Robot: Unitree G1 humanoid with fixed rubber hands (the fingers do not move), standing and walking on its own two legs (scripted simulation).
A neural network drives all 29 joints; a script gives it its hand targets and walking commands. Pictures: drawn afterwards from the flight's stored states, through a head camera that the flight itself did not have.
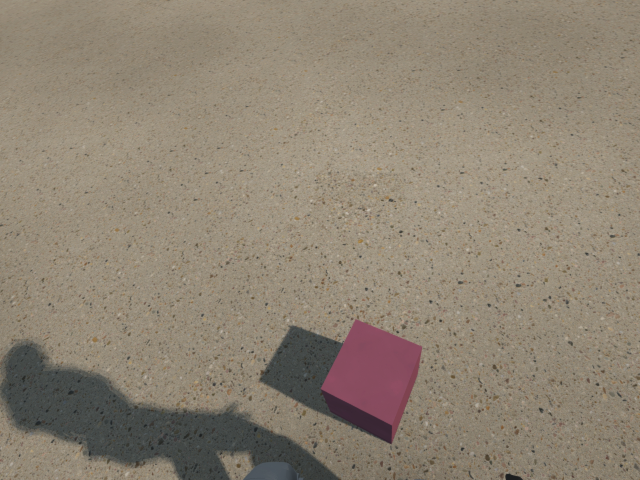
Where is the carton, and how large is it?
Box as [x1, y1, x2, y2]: [321, 319, 421, 443]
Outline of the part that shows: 356,319 321,387 321,390 331,412 391,443 417,374 421,346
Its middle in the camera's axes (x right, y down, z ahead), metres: +0.15 +0.42 +1.11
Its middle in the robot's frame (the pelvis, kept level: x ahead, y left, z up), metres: +0.44 -0.04 -0.67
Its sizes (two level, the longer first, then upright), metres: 0.219 0.198 0.226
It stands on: the floor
